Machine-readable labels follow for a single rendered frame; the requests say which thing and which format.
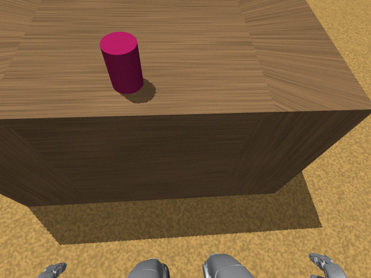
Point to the can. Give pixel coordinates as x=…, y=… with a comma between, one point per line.
x=121, y=56

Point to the right robot hand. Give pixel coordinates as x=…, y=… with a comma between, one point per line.
x=326, y=264

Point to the left robot hand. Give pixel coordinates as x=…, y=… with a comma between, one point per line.
x=53, y=271

